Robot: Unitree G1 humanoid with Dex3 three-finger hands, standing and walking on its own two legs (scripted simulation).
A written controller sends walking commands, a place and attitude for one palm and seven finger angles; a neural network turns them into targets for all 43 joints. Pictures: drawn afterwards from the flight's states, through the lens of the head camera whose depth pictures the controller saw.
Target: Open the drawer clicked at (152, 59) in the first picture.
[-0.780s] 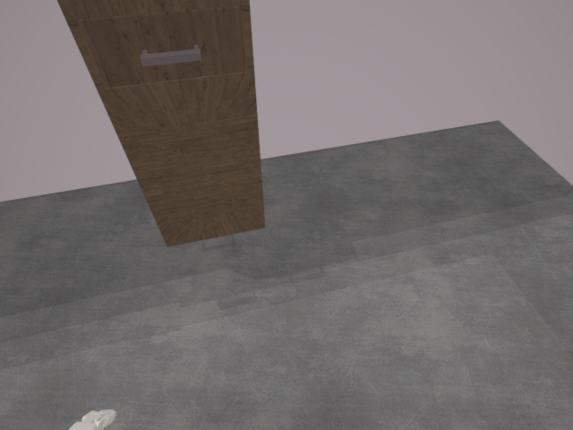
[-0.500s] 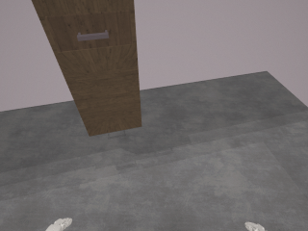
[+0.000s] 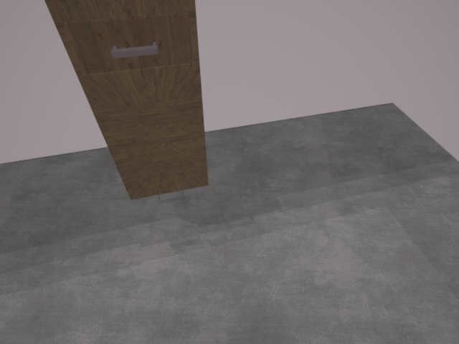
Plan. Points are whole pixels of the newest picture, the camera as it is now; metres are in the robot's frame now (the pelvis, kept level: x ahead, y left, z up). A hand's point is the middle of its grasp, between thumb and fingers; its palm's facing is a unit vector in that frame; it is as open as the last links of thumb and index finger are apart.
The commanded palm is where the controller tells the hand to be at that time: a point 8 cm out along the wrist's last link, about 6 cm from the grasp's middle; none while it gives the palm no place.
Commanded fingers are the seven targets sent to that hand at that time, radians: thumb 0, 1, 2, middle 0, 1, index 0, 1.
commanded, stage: stand and wait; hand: left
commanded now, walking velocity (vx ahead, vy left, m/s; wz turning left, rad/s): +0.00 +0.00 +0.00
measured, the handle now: (135, 49) +0.97 +0.38 +0.05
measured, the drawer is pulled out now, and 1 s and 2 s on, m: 0.00 0.00 0.00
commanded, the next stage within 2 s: look at it before walking up in 0.52 s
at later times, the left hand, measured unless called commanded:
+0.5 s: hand out of the picture +0.06 +0.25 -0.16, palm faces -0.04 -0.94 -0.32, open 7.4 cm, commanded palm none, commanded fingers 0.00 0.90 0.90 -0.20 -0.30 -0.20 -0.30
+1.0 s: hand out of the picture +0.07 +0.26 -0.15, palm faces -0.04 -0.94 -0.33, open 7.4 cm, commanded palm none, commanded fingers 0.00 0.90 0.90 -0.20 -0.30 -0.20 -0.30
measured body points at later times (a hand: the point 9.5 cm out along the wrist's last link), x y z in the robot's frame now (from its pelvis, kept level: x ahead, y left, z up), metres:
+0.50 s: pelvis -0.01 +0.01 +0.00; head -0.01 +0.01 +0.45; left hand +0.06 +0.30 -0.13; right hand +0.05 -0.29 -0.13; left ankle -0.02 +0.14 -0.74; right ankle -0.01 -0.11 -0.74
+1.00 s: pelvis -0.01 +0.01 +0.00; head +0.00 +0.01 +0.45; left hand +0.07 +0.30 -0.13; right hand +0.08 -0.29 -0.13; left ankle -0.02 +0.14 -0.74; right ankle -0.01 -0.11 -0.74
